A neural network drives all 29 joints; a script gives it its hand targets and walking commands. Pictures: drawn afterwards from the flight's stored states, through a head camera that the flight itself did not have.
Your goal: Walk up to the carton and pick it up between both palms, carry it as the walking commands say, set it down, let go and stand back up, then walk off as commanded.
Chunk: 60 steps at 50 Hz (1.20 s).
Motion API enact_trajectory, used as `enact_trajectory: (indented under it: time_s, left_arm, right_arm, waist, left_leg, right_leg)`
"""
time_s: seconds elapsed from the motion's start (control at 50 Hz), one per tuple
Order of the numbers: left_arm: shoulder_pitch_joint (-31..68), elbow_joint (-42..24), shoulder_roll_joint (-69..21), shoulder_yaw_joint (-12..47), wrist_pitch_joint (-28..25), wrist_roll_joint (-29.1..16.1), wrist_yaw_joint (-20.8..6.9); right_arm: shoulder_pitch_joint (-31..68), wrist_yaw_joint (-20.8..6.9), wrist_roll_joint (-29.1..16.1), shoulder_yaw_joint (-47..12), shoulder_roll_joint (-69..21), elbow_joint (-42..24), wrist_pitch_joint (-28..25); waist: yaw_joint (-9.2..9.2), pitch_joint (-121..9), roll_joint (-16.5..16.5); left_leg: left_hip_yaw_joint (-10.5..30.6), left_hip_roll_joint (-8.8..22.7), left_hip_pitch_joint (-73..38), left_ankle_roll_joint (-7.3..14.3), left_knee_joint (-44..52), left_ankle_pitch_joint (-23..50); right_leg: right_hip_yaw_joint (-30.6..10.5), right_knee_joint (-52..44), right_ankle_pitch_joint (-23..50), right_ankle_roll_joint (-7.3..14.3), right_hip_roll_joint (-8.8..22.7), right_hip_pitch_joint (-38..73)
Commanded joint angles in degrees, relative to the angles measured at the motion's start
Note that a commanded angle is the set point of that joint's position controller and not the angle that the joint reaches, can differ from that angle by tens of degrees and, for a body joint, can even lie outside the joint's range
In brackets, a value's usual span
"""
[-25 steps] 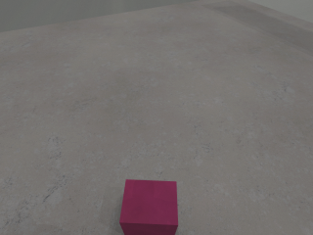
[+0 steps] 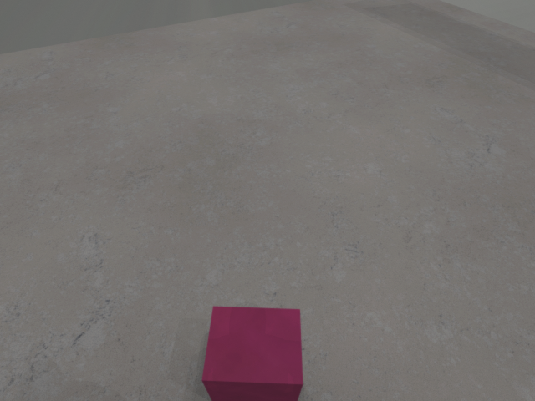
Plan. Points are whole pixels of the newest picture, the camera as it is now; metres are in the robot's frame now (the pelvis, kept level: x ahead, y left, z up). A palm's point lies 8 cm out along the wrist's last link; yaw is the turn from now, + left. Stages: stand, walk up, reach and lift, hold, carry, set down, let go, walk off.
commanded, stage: reach and lift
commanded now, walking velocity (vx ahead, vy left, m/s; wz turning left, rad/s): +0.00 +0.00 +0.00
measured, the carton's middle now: (255, 357) +0.41 +0.05 -0.64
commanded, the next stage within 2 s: none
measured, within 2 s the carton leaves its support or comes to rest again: neither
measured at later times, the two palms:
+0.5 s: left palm out of the picture +0.11 +0.22 -0.17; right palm out of the picture +0.12 -0.18 -0.17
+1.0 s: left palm (147, 382) +0.22 +0.23 -0.19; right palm (386, 392) +0.21 -0.20 -0.19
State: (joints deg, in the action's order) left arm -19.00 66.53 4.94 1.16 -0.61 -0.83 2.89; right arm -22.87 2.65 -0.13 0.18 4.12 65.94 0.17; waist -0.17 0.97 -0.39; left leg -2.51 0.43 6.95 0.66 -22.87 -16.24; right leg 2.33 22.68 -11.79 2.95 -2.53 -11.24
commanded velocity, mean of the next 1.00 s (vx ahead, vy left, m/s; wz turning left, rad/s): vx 0.00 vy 0.00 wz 0.00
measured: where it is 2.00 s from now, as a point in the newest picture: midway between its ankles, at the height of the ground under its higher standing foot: outside the picture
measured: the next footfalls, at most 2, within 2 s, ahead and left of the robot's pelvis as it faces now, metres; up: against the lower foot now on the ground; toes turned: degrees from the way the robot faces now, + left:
none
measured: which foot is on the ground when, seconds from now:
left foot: down 0.00-1.00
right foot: down 0.00-1.00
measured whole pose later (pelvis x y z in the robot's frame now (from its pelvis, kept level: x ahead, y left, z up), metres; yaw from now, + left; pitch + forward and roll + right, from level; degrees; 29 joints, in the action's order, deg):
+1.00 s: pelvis -0.08 +0.03 -0.09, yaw +1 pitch +18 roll +0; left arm 22.2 30.9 11.1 -5.4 27.3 -3.2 0.4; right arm 19.8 -1.8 -3.4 6.3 14.2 30.5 27.1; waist -1.2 4.9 -0.3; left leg -3.9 -0.9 55.1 3.3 -62.2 -25.1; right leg 2.6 59.5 -19.2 1.3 1.2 -58.4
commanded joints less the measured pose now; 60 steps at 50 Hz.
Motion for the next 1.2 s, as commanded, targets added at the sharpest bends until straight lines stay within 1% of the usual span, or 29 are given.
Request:
enact_trajectory:
  time_s: [0.0, 0.02, 0.04, 0.06, 0.08, 0.1, 0.12, 0.14, 0.16, 0.18, 0.2, 0.22, 0.24, 0.26, 0.28, 0.3, 0.32, 0.36, 0.42, 0.46, 0.52, 0.58, 0.64, 0.7, 0.8, 0.92, 1.08, 1.1, 1.18]
  left_arm:
    - [44.41, -29.44, 12.1, 0.03, 5.88, -6.55, 1.23]
    - [37.34, -31.7, 13.1, 2.52, 8.54, -7.69, 2.22]
    - [37.71, -29.92, 10.95, 6.24, 11.32, -11.31, 2.27]
    - [33.59, -26.07, 8.91, 8.52, 15.2, -12.82, 1.8]
    - [27.75, -23.57, 6.32, 10.29, 19.52, -13.01, 0.9]
    - [20.41, -18.14, 6.02, 9.83, 23.25, -12.35, 0.11]
    - [14.67, -15.94, 6.4, 8.75, 27.32, -11.63, -0.38]
    - [10.64, -15.75, 7.44, 7.54, 31.54, -10.68, -0.89]
    - [8.17, -17.61, 8.94, 6.53, 35.14, -9.25, -1.34]
    - [6.64, -20.86, 10.72, 4.59, 37.86, -7.03, -1.9]
    - [6.7, -24.5, 12.02, 1.64, 39.48, -4.28, -2.34]
    - [8.47, -29.35, 12.51, -0.86, 40.03, -0.98, -2.85]
    - [10.95, -33.88, 11.54, -2.5, 39.85, 1.51, -3.24]
    - [13.24, -38.12, 10.15, -3.46, 39.08, 3.13, -3.58]
    - [14.76, -41.35, 8.76, -3.57, 37.87, 3.72, -4.08]
    - [15.63, -43.88, 7.76, -3.4, 36.45, 3.95, -4.66]
    - [16.17, -45.96, 7.27, -3.34, 34.92, 4.14, -5.19]
    - [19.4, -49.88, 8.03, -4.49, 31.31, 4.18, -5.8]
    - [20.24, -51.03, 9.75, -6.59, 27.76, 4.56, -5.73]
    - [17.55, -49.81, 9.24, -6.7, 27.66, 3.97, -5.51]
    - [15.93, -49.1, 8.18, -6.03, 28.64, 2.13, -5.25]
    - [18.43, -49.51, 7.27, -5.59, 29.09, 1.01, -4.61]
    - [22.03, -49.42, 6.74, -5.72, 29.0, 0.52, -3.89]
    - [27.07, -50.07, 7.05, -6.35, 28.6, -0.28, -3.18]
    - [37.08, -47.8, 9.51, -7.58, 28.07, -1.37, -2.32]
    - [45.78, -41.42, 11.21, -7.83, 27.26, -2.31, -2.24]
    - [61.61, -35.26, 16.6, -9.58, 22.63, -2.91, -3.43]
    - [63.87, -34.34, 17.37, -9.71, 22.09, -3.03, -3.68]
    - [70.85, -30.09, 20.58, -10.8, 19.79, -3.24, -4.82]
  right_arm:
    - [48.8, 1.94, -6.27, -3.68, 11.25, -32.41, 5.54]
    - [41.43, 2.43, -8.39, -6.23, 11.86, -33.54, 8.53]
    - [40.6, 2.24, -11.73, -8.78, 11.41, -33.05, 11.07]
    - [36.63, 2.07, -14.01, -10.52, 9.27, -30.86, 15.17]
    - [34.05, 1.63, -16.94, -12.16, 9.29, -28.89, 19.59]
    - [27.42, 1.37, -17.08, -12.01, 8.85, -25.0, 24.11]
    - [20.23, 0.97, -15.96, -11.68, 9.16, -22.83, 28.61]
    - [14.38, 0.54, -14.76, -10.35, 9.45, -21.01, 32.8]
    - [9.78, 0.27, -13.12, -9.06, 8.18, -19.65, 36.55]
    - [6.6, 0.15, -10.69, -7.33, 7.17, -20.15, 39.49]
    - [5.75, 0.16, -8.34, -5.29, 5.85, -21.24, 41.31]
    - [7.09, 0.0, -6.36, -3.56, 4.6, -24.33, 41.61]
    - [10.44, -0.29, -3.93, -1.74, 4.56, -28.18, 40.92]
    - [14.13, -0.51, -1.66, 0.34, 5.19, -32.91, 39.59]
    - [17.24, -0.57, 0.17, 2.36, 6.27, -37.76, 37.93]
    - [19.78, -0.52, 1.07, 4.14, 7.44, -41.76, 36.06]
    - [21.8, -0.55, 1.4, 5.34, 8.25, -44.74, 34.27]
    - [23.86, -0.87, 1.31, 6.09, 7.87, -47.42, 31.16]
    - [21.24, -1.94, -0.72, 4.32, 5.68, -45.89, 28.67]
    - [20.42, -2.37, -1.71, 3.72, 6.55, -46.09, 28.04]
    - [20.27, -2.75, -1.91, 3.7, 8.06, -46.25, 28.3]
    - [22.18, -3.54, -1.71, 3.7, 9.07, -45.9, 28.72]
    - [26.25, -4.51, -2.05, 3.62, 10.3, -45.92, 28.18]
    - [31.57, -4.98, -2.1, 4.3, 12.46, -46.74, 27.3]
    - [40.29, -4.69, -2.53, 6.37, 14.99, -45.72, 26.74]
    - [46.96, -4.41, -3.12, 7.68, 15.74, -41.32, 26.33]
    - [60.59, -3.07, -3.72, 10.46, 17.76, -37.24, 22.34]
    - [62.59, -2.83, -3.9, 10.77, 18.0, -36.6, 21.86]
    - [69.53, -1.73, -4.95, 11.33, 17.97, -34.0, 20.1]
  waist:
    - [2.31, -9.23, -0.76]
    - [1.57, -12.21, 0.13]
    - [1.04, -13.81, 2.24]
    - [1.18, -11.54, 2.01]
    - [0.47, -10.11, 0.84]
    - [0.81, -9.97, 1.11]
    - [-0.53, -11.02, 1.31]
    - [-1.05, -12.74, 1.03]
    - [-1.49, -14.11, 1.85]
    - [-1.53, -15.6, 2.91]
    - [-0.93, -17.23, 2.52]
    - [0.24, -17.12, 1.61]
    - [0.5, -15.81, 0.64]
    - [0.18, -14.87, -0.28]
    - [-1.08, -14.48, -0.5]
    - [-2.07, -15.0, -0.63]
    - [-2.35, -16.83, -0.29]
    - [-2.2, -22.47, 0.29]
    - [-1.41, -28.49, -1.05]
    - [-1.41, -29.57, -1.62]
    - [-1.9, -27.15, -1.92]
    - [-1.96, -22.55, -2.29]
    - [-1.46, -18.32, -2.89]
    - [-1.33, -17.3, -1.39]
    - [-1.38, -19.8, 0.48]
    - [-0.99, -26.21, 0.11]
    - [-1.5, -36.4, 0.18]
    - [-1.87, -37.59, 0.24]
    - [-1.47, -41.92, 0.29]
  left_leg:
    - [-0.9, 3.25, 28.48, 4.55, -9.62, -12.94]
    - [0.38, 3.36, 27.11, 3.72, -10.83, -9.48]
    - [0.55, 3.04, 25.14, 3.51, -11.85, -9.49]
    - [-0.45, 2.31, 24.95, 3.94, -11.36, -8.96]
    - [0.11, 2.06, 27.55, 4.1, -12.22, -6.13]
    - [1.54, 2.11, 29.24, 4.17, -12.59, -2.15]
    - [2.44, 1.33, 30.29, 3.75, -12.62, 1.16]
    - [3.01, 0.46, 31.56, 3.38, -12.06, 4.97]
    - [3.81, -0.13, 32.07, 3.17, -11.11, 8.46]
    - [4.62, -0.99, 31.32, 3.05, -10.01, 10.18]
    - [5.38, -1.74, 30.32, 3.0, -9.1, 12.42]
    - [5.95, -2.47, 29.04, 2.87, -8.5, 13.62]
    - [6.25, -2.64, 27.92, 2.58, -7.93, 12.95]
    - [6.3, -2.36, 27.24, 2.21, -7.89, 12.21]
    - [6.3, -2.14, 27.23, 2.03, -8.55, 11.73]
    - [6.39, -1.82, 27.61, 1.83, -9.83, 11.96]
    - [6.42, -1.49, 28.53, 1.59, -11.53, 12.46]
    - [6.24, -0.93, 32.45, 1.39, -15.73, 12.8]
    - [5.41, -1.17, 35.96, 0.67, -20.73, 14.88]
    - [5.3, -1.28, 35.69, 0.29, -22.57, 14.22]
    - [5.06, -1.0, 35.52, 0.45, -22.57, 7.38]
    - [5.16, -0.38, 36.52, 0.92, -21.68, -0.72]
    - [5.22, 0.13, 37.67, 0.94, -21.57, -5.61]
    - [5.42, 0.33, 38.03, 0.74, -22.16, -8.49]
    - [5.62, -0.01, 38.26, 0.39, -25.08, -7.38]
    - [5.36, -0.53, 39.06, 0.04, -28.6, -1.22]
    - [4.2, -1.47, 45.34, 0.07, -31.65, 1.05]
    - [4.19, -1.54, 46.22, 0.16, -31.81, 0.84]
    - [3.55, -2.16, 50.84, 0.43, -32.71, -0.1]
  right_leg:
    - [-3.47, 5.6, -15.13, 0.84, 8.78, -10.48]
    - [-0.8, 8.3, -12.18, -0.55, 7.49, -10.01]
    - [-0.79, 7.75, -13.56, -0.31, 7.22, -12.35]
    - [-0.79, 6.84, -14.37, 0.04, 6.78, -15.19]
    - [-1.84, 7.38, -11.72, 0.62, 6.39, -16.52]
    - [-2.79, 8.77, -6.79, 1.14, 5.88, -14.76]
    - [-3.72, 10.01, 0.17, 1.65, 4.7, -12.53]
    - [-4.83, 11.13, 8.78, 1.81, 3.93, -9.06]
    - [-6.16, 11.95, 17.68, 1.76, 3.74, -5.45]
    - [-7.39, 12.03, 23.85, 1.35, 3.92, -2.23]
    - [-7.91, 11.7, 27.69, 1.38, 3.74, 0.02]
    - [-8.07, 11.18, 27.97, 1.09, 3.38, 0.22]
    - [-7.62, 10.36, 25.27, 0.81, 2.98, -1.55]
    - [-6.94, 9.87, 21.99, 0.66, 2.73, -3.79]
    - [-6.54, 10.05, 19.76, 0.45, 2.64, -5.65]
    - [-6.09, 11.0, 19.32, 0.2, 2.61, -6.86]
    - [-5.86, 12.6, 20.13, -0.09, 2.53, -7.06]
    - [-6.06, 17.3, 22.16, -0.71, 2.67, -6.81]
    - [-4.88, 22.67, 23.31, -1.58, 2.33, -9.35]
    - [-4.2, 24.19, 20.06, -1.58, 1.93, -11.42]
    - [-3.44, 24.67, 9.97, -0.89, 1.39, -14.11]
    - [-3.1, 25.29, 0.44, 0.1, 1.27, -17.78]
    - [-2.93, 26.44, -4.93, 0.58, 1.49, -21.56]
    - [-2.51, 27.75, -7.24, 0.35, 1.7, -23.37]
    - [-2.31, 30.03, -5.31, -0.17, 1.94, -25.05]
    - [-2.53, 32.4, 0.68, -0.35, 2.05, -26.9]
    - [-2.92, 34.74, 5.86, -1.38, 2.13, -26.09]
    - [-2.94, 35.04, 6.23, -1.55, 2.12, -26.03]
    - [-3.28, 36.15, 7.55, -2.0, 2.15, -24.5]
